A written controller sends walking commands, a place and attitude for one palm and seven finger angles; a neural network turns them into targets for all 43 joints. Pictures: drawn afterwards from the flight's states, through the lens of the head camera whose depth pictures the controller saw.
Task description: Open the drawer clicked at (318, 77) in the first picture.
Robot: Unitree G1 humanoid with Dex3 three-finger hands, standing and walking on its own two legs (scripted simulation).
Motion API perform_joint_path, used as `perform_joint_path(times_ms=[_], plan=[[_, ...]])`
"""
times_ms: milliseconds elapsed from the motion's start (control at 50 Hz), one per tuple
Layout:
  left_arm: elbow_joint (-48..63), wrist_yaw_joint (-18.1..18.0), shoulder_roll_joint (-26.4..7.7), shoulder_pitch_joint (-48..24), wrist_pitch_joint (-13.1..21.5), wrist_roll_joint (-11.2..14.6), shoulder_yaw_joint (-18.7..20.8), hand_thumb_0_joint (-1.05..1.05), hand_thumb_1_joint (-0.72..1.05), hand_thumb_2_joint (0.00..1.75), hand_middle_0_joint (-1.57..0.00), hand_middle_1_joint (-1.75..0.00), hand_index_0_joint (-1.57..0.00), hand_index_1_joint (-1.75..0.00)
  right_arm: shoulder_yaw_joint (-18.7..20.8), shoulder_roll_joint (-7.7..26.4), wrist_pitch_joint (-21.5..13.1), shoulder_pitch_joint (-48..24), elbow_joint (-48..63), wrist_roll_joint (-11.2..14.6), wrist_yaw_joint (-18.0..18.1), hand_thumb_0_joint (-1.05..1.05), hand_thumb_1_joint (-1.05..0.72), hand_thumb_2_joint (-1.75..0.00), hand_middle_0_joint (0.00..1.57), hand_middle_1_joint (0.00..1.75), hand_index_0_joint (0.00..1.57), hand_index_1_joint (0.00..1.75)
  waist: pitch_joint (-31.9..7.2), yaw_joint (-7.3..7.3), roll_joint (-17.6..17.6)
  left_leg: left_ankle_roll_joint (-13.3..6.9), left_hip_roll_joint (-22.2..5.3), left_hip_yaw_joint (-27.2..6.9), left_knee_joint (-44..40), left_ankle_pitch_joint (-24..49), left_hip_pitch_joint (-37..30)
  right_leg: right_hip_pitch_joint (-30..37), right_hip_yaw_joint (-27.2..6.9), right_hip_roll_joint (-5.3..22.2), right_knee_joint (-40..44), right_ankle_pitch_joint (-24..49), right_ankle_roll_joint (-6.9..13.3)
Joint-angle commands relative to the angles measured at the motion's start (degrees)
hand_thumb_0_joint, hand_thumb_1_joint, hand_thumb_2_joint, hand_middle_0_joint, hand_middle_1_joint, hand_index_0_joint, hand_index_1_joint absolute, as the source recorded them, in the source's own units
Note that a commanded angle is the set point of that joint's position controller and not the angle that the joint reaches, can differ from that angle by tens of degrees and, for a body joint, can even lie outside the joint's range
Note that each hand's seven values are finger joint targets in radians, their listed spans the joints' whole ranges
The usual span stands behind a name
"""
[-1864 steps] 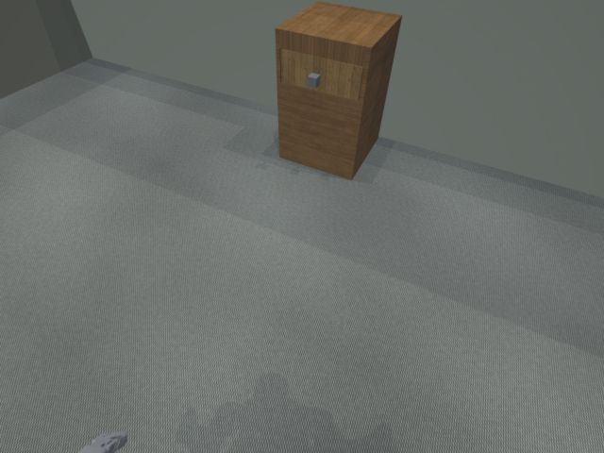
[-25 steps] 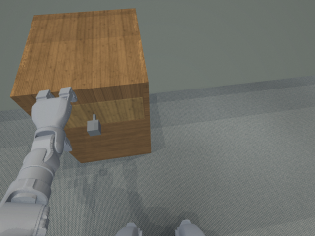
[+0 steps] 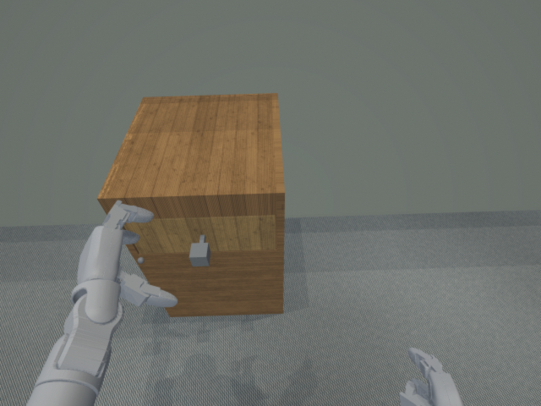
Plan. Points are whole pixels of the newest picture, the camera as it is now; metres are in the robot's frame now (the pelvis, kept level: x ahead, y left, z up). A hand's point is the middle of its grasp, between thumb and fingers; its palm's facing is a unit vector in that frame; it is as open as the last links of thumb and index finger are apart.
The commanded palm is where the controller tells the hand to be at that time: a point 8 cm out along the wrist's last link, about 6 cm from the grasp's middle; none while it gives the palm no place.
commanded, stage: draw the hand back to the body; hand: left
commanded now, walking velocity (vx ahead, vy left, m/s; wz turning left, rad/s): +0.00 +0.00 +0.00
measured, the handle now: (201, 248) +0.52 +0.24 -0.24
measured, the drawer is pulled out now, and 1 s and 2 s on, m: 0.00 0.00 0.00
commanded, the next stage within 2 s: step back with the hand held close in 0.88 s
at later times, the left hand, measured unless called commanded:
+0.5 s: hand (88, 290) +0.20 +0.21 +0.16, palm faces +0.37 -0.85 -0.37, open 10.2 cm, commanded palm +0.15 +0.26 +0.18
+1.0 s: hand (60, 303) +0.18 +0.23 +0.17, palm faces +0.39 -0.84 -0.38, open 7.5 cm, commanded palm +0.13 +0.27 +0.19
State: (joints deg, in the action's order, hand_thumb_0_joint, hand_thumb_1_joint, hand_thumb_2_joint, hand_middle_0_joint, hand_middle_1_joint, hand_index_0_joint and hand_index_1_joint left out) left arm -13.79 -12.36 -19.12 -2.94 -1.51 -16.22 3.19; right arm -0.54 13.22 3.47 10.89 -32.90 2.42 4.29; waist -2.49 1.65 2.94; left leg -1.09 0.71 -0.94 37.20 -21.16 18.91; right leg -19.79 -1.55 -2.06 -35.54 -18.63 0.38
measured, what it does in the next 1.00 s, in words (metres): stands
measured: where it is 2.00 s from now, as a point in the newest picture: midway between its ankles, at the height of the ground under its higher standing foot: outside the picture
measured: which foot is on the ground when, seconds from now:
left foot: down 0.00-1.00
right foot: down 0.00-1.00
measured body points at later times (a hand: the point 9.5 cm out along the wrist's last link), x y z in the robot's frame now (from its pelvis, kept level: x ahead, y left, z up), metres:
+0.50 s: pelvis +0.01 -0.02 +0.02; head -0.01 -0.05 +0.47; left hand +0.18 +0.26 +0.18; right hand +0.19 -0.24 -0.07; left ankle -0.02 +0.11 -0.72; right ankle +0.00 -0.12 -0.73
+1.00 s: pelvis +0.00 -0.01 +0.02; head -0.02 -0.03 +0.47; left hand +0.15 +0.27 +0.19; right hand +0.19 -0.22 -0.06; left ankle -0.02 +0.11 -0.72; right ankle +0.00 -0.12 -0.73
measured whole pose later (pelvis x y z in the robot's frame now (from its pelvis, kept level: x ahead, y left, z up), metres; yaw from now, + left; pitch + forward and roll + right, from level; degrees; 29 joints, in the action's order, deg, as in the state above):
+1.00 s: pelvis +0.00 -0.01 +0.02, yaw +0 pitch -4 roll -1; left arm 26.1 -5.6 -18.1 30.9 7.1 3.4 15.7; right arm -0.9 11.8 -8.5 12.1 -36.9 -0.9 4.7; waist 0.2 3.5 3.8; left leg 0.0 -0.6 -1.5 23.8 -15.5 4.4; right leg -4.4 -1.2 -3.0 -20.4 -12.1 1.4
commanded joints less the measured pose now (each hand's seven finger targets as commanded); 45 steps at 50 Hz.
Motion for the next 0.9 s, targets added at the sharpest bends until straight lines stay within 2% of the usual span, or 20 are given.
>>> perform_joint_path(times_ms=[0,40,100,200,280,300,320,340,380,440,560,620,640,660,700,780,820,840,860,880], plan=[[21.58,2.21,-10.28,-10.62,6.09,16.04,9.62,0.00,-0.26,0.40,-0.28,-1.04,-0.28,-1.04,0.09,5.59,-6.19,-4.83,8.79,-0.55,2.39,0.00,-0.90,-0.90,0.20,0.30,0.20,0.30,-9.49,-1.08,2.52,0.05,-1.06,1.68,-9.87,19.15,-11.35,9.17,3.16,0.34,8.41,16.04,0.84],[22.60,3.06,-9.40,-6.75,6.90,17.70,10.68,0.00,-0.18,0.43,-0.28,-1.00,-0.28,-1.00,-0.44,5.34,-7.29,-4.85,7.92,-0.97,2.41,0.00,-0.90,-0.90,0.20,0.30,0.20,0.30,-3.76,-0.97,2.71,0.52,-1.09,1.87,-12.08,17.38,-10.04,9.30,3.38,0.46,10.60,15.59,0.91],[24.21,4.72,-9.01,0.20,7.54,19.35,12.37,0.00,-0.08,0.48,-0.27,-0.93,-0.27,-0.93,-0.32,5.36,-8.45,-5.14,7.55,-1.21,2.08,0.00,-0.90,-0.90,0.20,0.30,0.20,0.30,-1.13,-0.39,-0.20,0.52,-1.03,2.27,-13.45,16.46,-9.35,10.82,3.16,0.49,13.14,15.46,0.80],[32.11,6.37,-8.56,8.91,8.85,20.54,13.80,0.00,0.09,0.55,-0.26,-0.82,-0.26,-0.82,-0.15,5.00,-9.90,-5.36,7.53,-1.87,1.30,0.00,-0.90,-0.90,0.20,0.30,0.20,0.30,-3.62,0.27,0.36,0.40,-0.99,2.87,-14.30,18.67,-11.29,14.40,2.40,0.93,14.57,18.04,0.68],[40.61,6.41,-8.82,12.99,9.89,20.51,14.81,0.00,0.23,0.62,-0.25,-0.73,-0.25,-0.73,0.25,4.74,-11.24,-5.94,7.43,-2.25,1.01,0.00,-0.90,-0.90,0.20,0.30,0.20,0.30,-6.29,0.55,1.13,0.25,-0.87,3.13,-14.57,21.27,-13.53,15.96,2.12,1.19,14.94,20.67,0.47],[41.76,6.43,-9.25,14.02,10.04,20.47,14.96,0.00,0.27,0.63,-0.25,-0.70,-0.25,-0.70,0.28,4.82,-11.61,-6.05,7.37,-2.38,1.00,0.00,-0.90,-0.90,0.20,0.30,0.20,0.30,-5.01,0.47,0.29,0.29,-0.79,3.09,-14.59,20.82,-13.34,15.44,2.16,1.01,15.63,19.88,0.43],[43.78,6.36,-8.97,14.97,10.32,20.42,15.02,0.00,0.31,0.64,-0.24,-0.68,-0.24,-0.68,0.44,4.69,-12.00,-6.17,7.30,-2.46,1.05,0.00,-0.90,-0.90,0.20,0.30,0.20,0.30,-5.63,0.49,1.38,0.26,-0.76,3.13,-14.84,20.98,-14.09,15.42,2.08,1.08,15.73,19.95,0.35],[44.61,6.15,-9.40,17.06,10.44,20.38,15.85,0.00,0.34,0.66,-0.24,-0.66,-0.24,-0.66,0.55,4.73,-12.32,-6.08,7.07,-2.56,1.07,0.00,-0.90,-0.90,0.20,0.30,0.20,0.30,-5.10,0.70,-0.16,0.17,-0.78,3.04,-14.84,21.42,-14.09,15.33,2.25,0.97,15.88,20.26,0.30],[47.09,6.05,-9.41,20.05,10.67,20.27,16.41,0.00,0.41,0.69,-0.24,-0.62,-0.24,-0.62,0.83,4.73,-12.86,-6.11,6.83,-2.75,1.16,0.00,-0.90,-0.90,0.20,0.30,0.20,0.30,-5.16,0.85,-0.37,0.03,-0.69,3.27,-14.73,21.95,-14.59,15.32,2.17,1.13,16.15,20.72,0.11],[48.60,5.99,-9.69,25.17,11.18,20.45,18.08,0.00,0.51,0.74,-0.23,-0.55,-0.23,-0.55,1.15,4.43,-13.39,-6.42,6.31,-2.81,1.10,0.00,-0.90,-0.90,0.20,0.30,0.20,0.30,-2.54,1.20,-1.81,-0.04,-0.61,3.35,-14.75,20.63,-13.92,14.49,1.74,1.16,17.43,18.91,-0.05],[52.86,6.27,-9.76,32.28,12.35,20.60,20.47,0.00,0.73,0.82,-0.21,-0.41,-0.21,-0.41,1.63,3.79,-14.06,-7.22,6.44,-2.68,1.06,0.00,-0.90,-0.90,0.20,0.30,0.20,0.30,-0.90,2.08,-0.94,0.08,-0.87,3.21,-14.96,19.91,-13.81,13.89,1.47,0.91,18.09,17.25,0.03],[48.87,6.66,-7.40,31.35,12.20,20.53,18.45,0.00,0.83,0.87,-0.21,-0.34,-0.21,-0.34,1.88,3.90,-14.00,-6.81,5.68,-2.66,1.15,0.00,-0.90,-0.90,0.20,0.30,0.20,0.30,3.33,1.02,-2.06,0.05,-0.97,3.28,-15.36,17.30,-13.40,11.22,0.98,0.71,19.71,13.65,-0.17],[48.88,6.57,-7.64,30.38,12.28,20.47,18.53,0.00,0.87,0.88,-0.20,-0.32,-0.20,-0.32,1.98,4.13,-13.93,-6.54,5.65,-2.66,1.27,0.00,-0.90,-0.90,0.20,0.30,0.20,0.30,3.08,1.04,-1.30,0.04,-0.94,3.24,-15.45,16.59,-13.47,11.13,1.06,0.76,19.82,12.40,-0.17],[48.52,6.48,-7.74,29.74,12.26,20.36,18.54,0.00,0.90,0.90,-0.20,-0.30,-0.20,-0.30,2.07,4.21,-13.92,-6.66,5.60,-2.70,1.40,0.00,-0.90,-0.90,0.20,0.30,0.20,0.30,3.56,0.93,-2.19,-0.06,-0.97,3.25,-15.43,16.34,-13.72,10.57,1.01,0.70,20.18,11.90,-0.23],[49.03,6.27,-8.45,28.16,12.58,20.20,18.80,0.00,0.90,0.90,-0.20,-0.30,-0.20,-0.30,2.07,4.27,-14.11,-6.59,5.73,-2.82,1.55,0.00,-0.90,-0.90,0.20,0.30,0.20,0.30,3.11,1.05,-2.00,-0.03,-0.83,3.02,-15.75,15.74,-13.95,11.10,0.96,0.77,20.52,10.70,-0.07],[51.51,5.86,-8.78,28.58,12.88,19.93,19.13,0.00,0.90,0.90,-0.20,-0.30,-0.20,-0.30,1.83,3.97,-14.61,-6.88,5.93,-3.04,1.45,0.00,-0.90,-0.90,0.20,0.30,0.20,0.30,-0.73,1.74,-0.73,-0.03,-0.86,2.75,-15.88,17.28,-14.88,13.46,1.17,1.03,19.24,12.69,0.08],[52.13,5.74,-8.69,28.40,12.80,19.85,18.76,0.00,0.90,0.90,-0.20,-0.30,-0.20,-0.30,1.62,3.76,-14.97,-7.04,5.90,-3.05,1.48,0.00,-0.90,-0.90,0.20,0.30,0.20,0.30,-0.10,1.64,1.01,0.25,-0.89,2.68,-16.25,16.20,-14.58,13.23,1.15,1.06,19.53,11.47,0.14],[52.48,5.58,-8.94,28.65,12.83,19.77,19.14,0.00,0.90,0.90,-0.20,-0.30,-0.20,-0.30,1.62,3.79,-15.15,-6.91,5.77,-3.09,1.43,0.00,-0.90,-0.90,0.20,0.30,0.20,0.30,-0.16,1.77,0.66,0.26,-0.88,2.48,-16.31,16.93,-14.29,13.64,1.35,0.93,19.25,12.44,0.28],[53.00,5.48,-9.17,28.86,12.82,19.64,19.25,0.00,0.90,0.90,-0.20,-0.30,-0.20,-0.30,1.61,3.89,-15.34,-6.96,5.66,-3.10,1.30,0.00,-0.90,-0.90,0.20,0.30,0.20,0.30,-0.62,1.89,2.06,0.35,-0.90,2.52,-16.31,17.84,-14.41,14.10,1.28,0.96,18.96,13.70,0.39],[52.80,5.40,-9.14,29.09,12.66,19.62,19.37,0.00,0.90,0.90,-0.20,-0.30,-0.20,-0.30,1.62,3.79,-15.43,-6.81,5.51,-3.17,1.29,0.00,-0.90,-0.90,0.20,0.30,0.20,0.30,-0.91,1.93,1.37,0.37,-0.94,2.52,-16.18,18.73,-14.40,14.34,1.45,0.95,18.64,14.80,0.36]])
